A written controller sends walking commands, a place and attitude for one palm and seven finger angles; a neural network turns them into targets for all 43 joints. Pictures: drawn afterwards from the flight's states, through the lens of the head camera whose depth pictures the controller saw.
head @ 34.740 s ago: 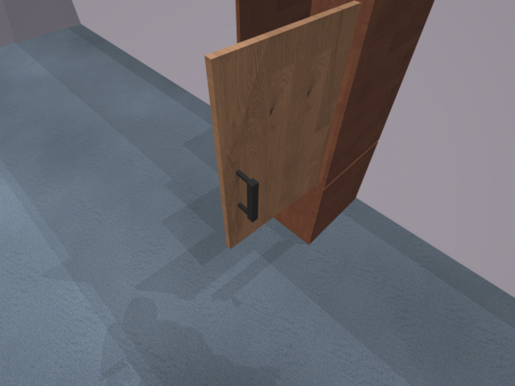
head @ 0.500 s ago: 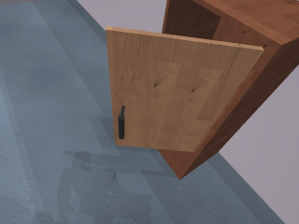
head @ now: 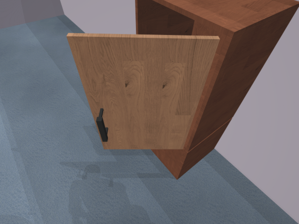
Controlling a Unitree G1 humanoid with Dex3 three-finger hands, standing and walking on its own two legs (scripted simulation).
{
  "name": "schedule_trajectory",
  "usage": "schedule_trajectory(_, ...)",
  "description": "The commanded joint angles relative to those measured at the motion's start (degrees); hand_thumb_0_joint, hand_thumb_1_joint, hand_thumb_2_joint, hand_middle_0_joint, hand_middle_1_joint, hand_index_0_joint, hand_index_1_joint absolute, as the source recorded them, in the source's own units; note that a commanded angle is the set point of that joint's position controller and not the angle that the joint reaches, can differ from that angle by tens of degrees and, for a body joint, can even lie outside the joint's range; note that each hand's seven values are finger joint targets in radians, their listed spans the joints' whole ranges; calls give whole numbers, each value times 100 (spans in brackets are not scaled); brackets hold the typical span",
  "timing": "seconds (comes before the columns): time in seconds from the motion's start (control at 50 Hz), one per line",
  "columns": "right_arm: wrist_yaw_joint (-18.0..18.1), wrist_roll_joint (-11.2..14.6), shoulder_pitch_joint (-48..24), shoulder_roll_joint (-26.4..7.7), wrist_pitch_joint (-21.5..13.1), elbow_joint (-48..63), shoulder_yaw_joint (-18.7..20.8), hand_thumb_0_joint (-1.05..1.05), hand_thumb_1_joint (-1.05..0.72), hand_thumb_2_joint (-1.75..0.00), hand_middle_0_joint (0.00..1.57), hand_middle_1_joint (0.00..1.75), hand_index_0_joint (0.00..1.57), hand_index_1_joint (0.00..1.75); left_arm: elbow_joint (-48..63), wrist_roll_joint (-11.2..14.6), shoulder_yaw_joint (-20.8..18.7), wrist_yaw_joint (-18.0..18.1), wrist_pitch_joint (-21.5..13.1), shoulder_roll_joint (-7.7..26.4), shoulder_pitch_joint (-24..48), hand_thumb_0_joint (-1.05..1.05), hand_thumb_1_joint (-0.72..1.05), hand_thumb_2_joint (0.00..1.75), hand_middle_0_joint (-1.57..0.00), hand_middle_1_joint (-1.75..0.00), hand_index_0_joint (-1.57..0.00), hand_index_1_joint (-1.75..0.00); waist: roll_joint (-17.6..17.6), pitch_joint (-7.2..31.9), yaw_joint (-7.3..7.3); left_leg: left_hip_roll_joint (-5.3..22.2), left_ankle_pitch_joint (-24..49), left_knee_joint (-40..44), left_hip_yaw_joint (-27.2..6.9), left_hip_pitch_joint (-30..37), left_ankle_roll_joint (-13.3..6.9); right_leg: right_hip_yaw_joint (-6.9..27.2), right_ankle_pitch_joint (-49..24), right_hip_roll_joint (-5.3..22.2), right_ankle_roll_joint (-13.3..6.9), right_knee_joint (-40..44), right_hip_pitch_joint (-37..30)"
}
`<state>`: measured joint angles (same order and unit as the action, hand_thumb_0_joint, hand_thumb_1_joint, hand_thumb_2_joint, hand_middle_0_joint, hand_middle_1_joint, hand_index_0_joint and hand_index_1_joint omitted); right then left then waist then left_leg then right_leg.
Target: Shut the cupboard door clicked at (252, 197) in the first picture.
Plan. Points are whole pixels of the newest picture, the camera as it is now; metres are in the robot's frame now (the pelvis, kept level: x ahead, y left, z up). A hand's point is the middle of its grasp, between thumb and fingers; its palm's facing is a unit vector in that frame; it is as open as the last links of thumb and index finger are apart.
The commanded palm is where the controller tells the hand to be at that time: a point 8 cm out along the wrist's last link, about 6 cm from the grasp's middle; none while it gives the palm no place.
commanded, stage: come to a stop and stand still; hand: left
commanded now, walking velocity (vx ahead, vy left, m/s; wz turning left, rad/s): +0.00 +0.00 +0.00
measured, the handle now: (103, 125) +0.48 +0.20 -0.11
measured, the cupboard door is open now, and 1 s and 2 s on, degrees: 53 53 53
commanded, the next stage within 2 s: look again from close up in 1.28 s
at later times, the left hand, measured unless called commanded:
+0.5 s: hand out of the picture +0.00 +0.15 -0.18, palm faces +0.04 -0.99 -0.13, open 7.4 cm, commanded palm none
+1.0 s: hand out of the picture +0.02 +0.19 -0.18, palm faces +0.02 -0.99 -0.17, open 7.4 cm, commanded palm none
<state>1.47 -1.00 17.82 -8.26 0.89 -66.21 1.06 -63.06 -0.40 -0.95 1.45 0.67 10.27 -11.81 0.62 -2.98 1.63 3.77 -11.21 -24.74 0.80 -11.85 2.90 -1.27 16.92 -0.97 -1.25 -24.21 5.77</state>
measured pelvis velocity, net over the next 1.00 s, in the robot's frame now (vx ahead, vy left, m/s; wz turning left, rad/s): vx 0.02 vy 0.02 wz -0.01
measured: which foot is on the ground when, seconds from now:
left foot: down 0.00-1.00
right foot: down 0.00-1.00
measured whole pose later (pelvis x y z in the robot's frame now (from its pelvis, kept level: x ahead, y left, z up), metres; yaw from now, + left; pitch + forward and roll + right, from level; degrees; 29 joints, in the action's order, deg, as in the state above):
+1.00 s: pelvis +0.02 +0.02 +0.00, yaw +0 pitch -2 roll +0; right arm 2.0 -0.6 15.3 -7.2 -0.1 -65.5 0.5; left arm -64.0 -0.7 -0.5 1.8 0.4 9.4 -15.0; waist 2.3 -4.1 -0.1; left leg 2.0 -12.3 -23.7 2.0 -9.2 1.2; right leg -0.4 16.8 0.9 0.6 -21.6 2.6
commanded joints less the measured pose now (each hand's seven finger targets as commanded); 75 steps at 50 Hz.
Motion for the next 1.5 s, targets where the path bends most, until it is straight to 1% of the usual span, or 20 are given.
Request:
schedule_trajectory(0.0,60,5,202,-544,-66,156,53,0,-90,-90,20,30,20,30,94,24,-91,37,-74,473,-427,0,90,90,-20,-30,-20,-30,70,-211,-106,167,656,264,-133,208,-184,609,-752,680,-143,771,565)
schedule_trajectory(0.06,66,10,251,-524,-62,137,58,0,-90,-90,20,30,20,30,93,16,-89,47,-82,439,-472,0,90,90,-20,-30,-20,-30,148,-200,-90,180,641,261,-113,240,-185,594,-815,675,-138,787,538)
schedule_trajectory(0.12,86,12,248,-513,-88,143,58,0,-90,-90,20,30,20,30,71,17,-96,53,-102,387,-577,0,90,90,-20,-30,-20,-30,54,-18,-99,205,883,223,-121,337,-200,564,-1287,667,-133,665,392)
schedule_trajectory(0.14,91,26,221,-506,-86,132,55,0,-90,-90,20,30,20,30,57,7,-91,60,-95,381,-599,0,90,90,-20,-30,-20,-30,48,-120,-116,219,846,232,-105,342,-209,539,-1280,648,-129,676,426)
schedule_trajectory(0.26,115,36,138,-502,-101,169,56,0,-90,-90,20,30,20,30,-5,-6,-85,74,-100,320,-764,0,90,90,-20,-30,-20,-30,21,-39,-114,228,1055,187,-102,450,-238,505,-1717,656,-95,565,348)
schedule_trajectory(0.44,138,44,-9,-514,-106,211,59,0,-90,-90,20,30,20,30,-70,-29,-63,89,-99,253,-911,0,90,90,-20,-30,-20,-30,-34,-167,-139,232,1133,183,-92,547,-265,498,-1816,641,-62,598,378)
schedule_trajectory(0.6,142,35,-11,-587,-132,242,52,0,-90,-90,20,30,20,30,-67,-18,-61,93,-106,302,-898,0,90,90,-20,-30,-20,-30,-21,0,-142,230,1390,183,-112,621,-274,449,-2063,665,-47,533,191)
schedule_trajectory(0.82,117,35,58,-632,-142,230,35,0,-90,-90,20,30,20,30,-18,-10,-54,82,-71,350,-786,0,90,90,-20,-30,-20,-30,-40,-220,-170,217,1090,416,-212,427,-300,423,-1276,630,-10,641,190)
schedule_trajectory(0.92,108,40,83,-620,-151,226,35,0,-90,-90,20,30,20,30,-9,-10,-53,78,-74,361,-790,0,90,90,-20,-30,-20,-30,-38,-167,-176,208,1074,435,-217,442,-311,411,-1245,641,1,645,176)
schedule_trajectory(0.94,107,47,80,-606,-146,222,42,0,-90,-90,20,30,20,30,-2,-22,-55,81,-72,355,-797,0,90,90,-20,-30,-20,-30,69,-240,-186,205,972,446,-216,419,-318,396,-1155,631,6,683,204)
schedule_trajectory(0.98,104,37,86,-613,-148,225,43,0,-90,-90,20,30,20,30,-19,-14,-44,82,-68,330,-794,0,90,90,-20,-30,-20,-30,-46,-212,-178,194,976,452,-239,424,-319,419,-1130,637,3,655,226)
schedule_trajectory(1.04,100,50,99,-597,-146,220,49,0,-90,-90,20,30,20,30,-23,-22,-41,81,-67,331,-822,0,90,90,-20,-30,-20,-30,-3,-254,-186,189,825,484,-226,406,-333,415,-971,623,16,689,269)
schedule_trajectory(1.18,108,49,126,-586,-175,219,56,0,-90,-90,20,30,20,30,-54,-23,-45,87,-74,295,-849,0,90,90,-20,-30,-20,-30,-73,-101,-169,198,1043,452,-241,472,-346,412,-1141,630,29,602,226)
schedule_trajectory(1.34,110,60,79,-580,-171,238,62,0,-90,-90,20,30,20,30,-86,-39,-34,89,-76,261,-933,0,90,90,-20,-30,-20,-30,12,-193,-177,190,939,452,-245,459,-362,413,-1067,626,47,653,310)
schedule_trajectory(1.36,18,105,-409,-751,-309,608,37,0,-90,-90,20,30,20,30,-123,-137,37,308,-348,398,-1172,0,90,90,-20,-30,-20,-30,-707,139,-271,286,2501,-824,-46,436,-258,634,-3097,877,82,397,515)
schedule_trajectory(1.38,-21,45,-66,-522,-293,757,28,0,-90,-90,20,30,20,30,167,-71,-41,273,-367,691,-981,0,90,90,-20,-30,-20,-30,-740,539,-22,155,1183,-663,-139,296,-328,592,-2538,950,-53,75,233)
schedule_trajectory(1.4,-14,46,65,-580,-273,754,39,0,-90,-90,20,30,20,30,221,-62,-6,232,-335,597,-772,0,90,90,-20,-30,-20,-30,-645,513,8,209,935,-465,-196,164,-369,469,-1509,733,-109,-112,409)
schedule_trajectory(1.42,-16,43,85,-638,-266,809,47,0,-90,-90,20,30,20,30,268,-60,22,199,-306,475,-822,0,90,90,-20,-30,-20,-30,-645,493,-29,262,1121,-419,-274,130,-431,374,-990,580,-108,-181,503)
schedule_trajectory(1.44,-9,20,47,-638,-299,840,28,0,-90,-90,20,30,20,30,258,-73,33,181,-305,429,-855,0,90,90,-20,-30,-20,-30,-805,389,-102,282,1496,-402,-291,80,-462,336,-1020,540,-102,-205,535)
schedule_trajectory(1.48,1,31,4,-702,-273,930,26,0,-90,-90,20,30,20,30,254,-56,48,160,-258,409,-910,0,90,90,-20,-30,-20,-30,-303,228,-122,276,1152,-323,-363,11,-507,365,-620,477,-84,-185,673)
